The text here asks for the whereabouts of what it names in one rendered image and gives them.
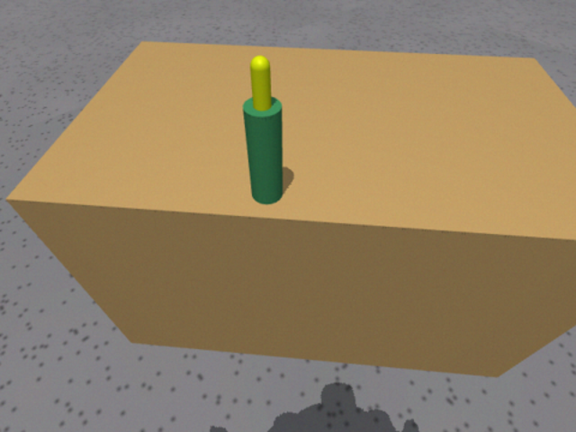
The bottle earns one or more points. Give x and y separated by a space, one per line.
263 126

